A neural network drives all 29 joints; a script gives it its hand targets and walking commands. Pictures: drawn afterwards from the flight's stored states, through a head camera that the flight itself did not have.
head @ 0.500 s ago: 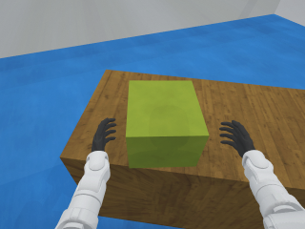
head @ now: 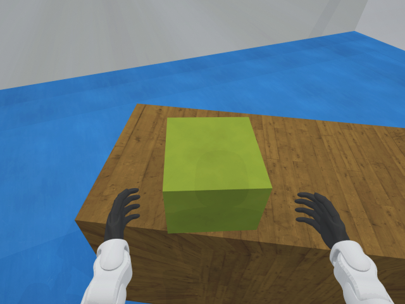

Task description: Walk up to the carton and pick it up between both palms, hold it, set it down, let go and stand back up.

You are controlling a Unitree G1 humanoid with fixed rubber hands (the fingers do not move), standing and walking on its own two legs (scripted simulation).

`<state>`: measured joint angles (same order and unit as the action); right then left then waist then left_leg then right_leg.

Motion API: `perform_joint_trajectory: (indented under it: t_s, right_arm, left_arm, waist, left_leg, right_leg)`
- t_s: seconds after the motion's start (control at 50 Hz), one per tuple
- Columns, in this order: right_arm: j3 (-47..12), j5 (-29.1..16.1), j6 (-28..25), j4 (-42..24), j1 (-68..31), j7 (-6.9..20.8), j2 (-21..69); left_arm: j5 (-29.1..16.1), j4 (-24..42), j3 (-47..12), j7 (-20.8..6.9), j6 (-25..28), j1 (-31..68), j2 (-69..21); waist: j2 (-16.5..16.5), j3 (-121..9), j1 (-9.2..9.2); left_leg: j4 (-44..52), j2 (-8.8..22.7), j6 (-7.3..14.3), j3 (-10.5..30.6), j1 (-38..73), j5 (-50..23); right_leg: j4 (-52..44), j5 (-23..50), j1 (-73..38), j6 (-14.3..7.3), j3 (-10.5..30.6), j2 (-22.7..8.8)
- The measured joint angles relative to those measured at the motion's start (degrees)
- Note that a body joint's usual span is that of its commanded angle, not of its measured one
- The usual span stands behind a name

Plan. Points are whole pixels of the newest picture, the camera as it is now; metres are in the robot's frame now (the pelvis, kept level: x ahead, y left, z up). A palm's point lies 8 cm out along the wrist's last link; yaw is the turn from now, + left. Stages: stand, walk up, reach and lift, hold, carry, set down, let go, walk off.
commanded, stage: set down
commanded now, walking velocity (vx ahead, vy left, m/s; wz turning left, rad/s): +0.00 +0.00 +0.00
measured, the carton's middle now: (210, 171) +0.43 +0.03 -0.01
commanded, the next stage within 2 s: none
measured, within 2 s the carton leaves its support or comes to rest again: neither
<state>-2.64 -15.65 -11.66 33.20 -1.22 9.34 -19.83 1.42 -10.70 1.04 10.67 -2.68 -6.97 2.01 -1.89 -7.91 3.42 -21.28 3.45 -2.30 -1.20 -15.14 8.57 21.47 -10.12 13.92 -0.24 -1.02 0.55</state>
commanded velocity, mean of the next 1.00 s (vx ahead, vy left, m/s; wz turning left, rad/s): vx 0.00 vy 0.00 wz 0.00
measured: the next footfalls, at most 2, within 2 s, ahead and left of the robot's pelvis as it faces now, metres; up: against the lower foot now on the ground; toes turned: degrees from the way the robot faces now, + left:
none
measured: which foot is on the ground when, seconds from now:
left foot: down 0.00-1.00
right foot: down 0.00-1.00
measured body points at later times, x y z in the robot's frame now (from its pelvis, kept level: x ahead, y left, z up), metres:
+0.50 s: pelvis +0.00 +0.00 +0.00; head -0.04 +0.01 +0.45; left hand +0.21 +0.20 +0.02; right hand +0.23 -0.24 +0.02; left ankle +0.02 +0.14 -0.74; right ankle +0.01 -0.11 -0.75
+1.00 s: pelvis +0.01 +0.00 +0.00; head +0.00 +0.01 +0.45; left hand +0.20 +0.21 -0.01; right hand +0.23 -0.24 +0.01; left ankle +0.02 +0.15 -0.74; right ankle +0.01 -0.11 -0.75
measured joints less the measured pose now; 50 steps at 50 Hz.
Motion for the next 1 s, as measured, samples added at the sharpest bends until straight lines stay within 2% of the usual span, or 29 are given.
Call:
perform_joint_trajectory:
  t_s: [0.24,0.4,0.62,1.0]
  right_arm:
    - [1.75,0.00,4.65,-11.01,9.81,0.00,0.00]
    - [2.50,0.00,6.44,-16.16,13.92,0.00,0.01]
    - [2.56,0.00,7.21,-17.31,15.33,-0.97,0.01]
    - [2.55,0.00,5.38,-17.31,16.48,-2.89,0.94]
  left_arm:
    - [0.00,7.62,-1.71,0.03,-3.64,-6.57,0.00]
    - [0.00,8.37,-1.57,0.03,-3.81,-8.75,0.01]
    - [0.00,8.43,-0.64,-0.21,-3.81,-9.61,0.63]
    - [-0.01,7.21,0.00,-3.93,-2.45,-13.39,2.26]
  waist:
    - [0.07,0.98,-0.82]
    - [0.08,1.96,-1.01]
    - [-0.52,3.48,-1.04]
    - [-0.71,5.08,-1.16]
  left_leg:
    - [0.99,-0.06,0.00,-0.01,3.69,-0.07]
    - [1.44,-0.07,0.00,-0.01,4.27,-0.26]
    - [2.18,-0.43,0.00,-0.01,4.57,-0.26]
    - [2.65,-0.79,0.00,-0.02,4.75,0.07]
  right_leg:
    - [0.00,-0.41,-3.23,-0.25,0.00,-0.02]
    - [0.00,-0.44,-3.60,-0.31,0.00,-0.02]
    - [-0.01,-0.94,-3.60,-0.32,0.00,-0.36]
    - [0.00,-1.56,-3.60,-0.32,0.00,-0.71]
